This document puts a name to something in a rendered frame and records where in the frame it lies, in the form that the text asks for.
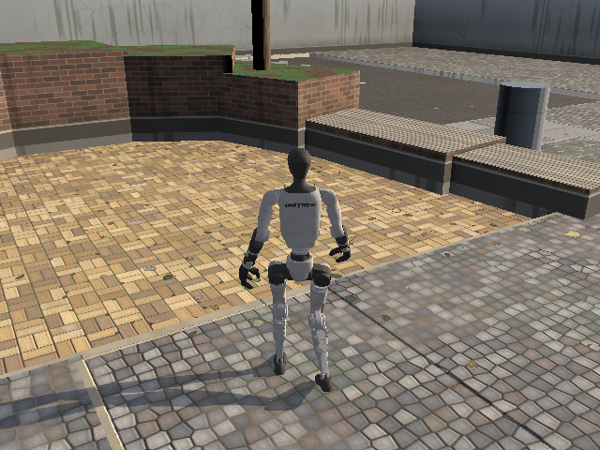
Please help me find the robot left shin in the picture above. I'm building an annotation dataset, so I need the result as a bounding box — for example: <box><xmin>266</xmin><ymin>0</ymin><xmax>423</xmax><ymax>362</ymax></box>
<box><xmin>272</xmin><ymin>304</ymin><xmax>286</xmax><ymax>363</ymax></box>

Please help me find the right robot upper arm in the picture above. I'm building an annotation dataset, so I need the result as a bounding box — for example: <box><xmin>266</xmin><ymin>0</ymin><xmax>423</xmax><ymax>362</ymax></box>
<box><xmin>319</xmin><ymin>188</ymin><xmax>345</xmax><ymax>238</ymax></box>

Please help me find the robot left foot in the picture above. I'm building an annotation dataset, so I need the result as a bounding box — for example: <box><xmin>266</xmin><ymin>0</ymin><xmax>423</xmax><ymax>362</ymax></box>
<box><xmin>274</xmin><ymin>352</ymin><xmax>287</xmax><ymax>375</ymax></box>

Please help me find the robot left forearm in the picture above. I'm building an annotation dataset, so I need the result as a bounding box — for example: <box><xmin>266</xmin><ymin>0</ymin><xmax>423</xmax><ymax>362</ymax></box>
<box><xmin>242</xmin><ymin>228</ymin><xmax>263</xmax><ymax>269</ymax></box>

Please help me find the left robot hand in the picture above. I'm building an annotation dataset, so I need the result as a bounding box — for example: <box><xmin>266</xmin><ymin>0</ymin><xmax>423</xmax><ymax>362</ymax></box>
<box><xmin>239</xmin><ymin>264</ymin><xmax>260</xmax><ymax>289</ymax></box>

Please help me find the right robot hand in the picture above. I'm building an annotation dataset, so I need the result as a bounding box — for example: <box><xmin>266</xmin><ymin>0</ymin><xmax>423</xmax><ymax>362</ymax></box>
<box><xmin>329</xmin><ymin>247</ymin><xmax>351</xmax><ymax>263</ymax></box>

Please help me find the robot right forearm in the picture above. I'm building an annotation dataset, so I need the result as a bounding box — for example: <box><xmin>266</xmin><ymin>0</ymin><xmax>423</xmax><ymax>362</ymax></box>
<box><xmin>335</xmin><ymin>223</ymin><xmax>350</xmax><ymax>252</ymax></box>

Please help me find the left robot upper arm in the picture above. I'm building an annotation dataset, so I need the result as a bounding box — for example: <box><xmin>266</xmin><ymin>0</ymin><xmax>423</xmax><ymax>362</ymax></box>
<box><xmin>255</xmin><ymin>189</ymin><xmax>280</xmax><ymax>243</ymax></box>

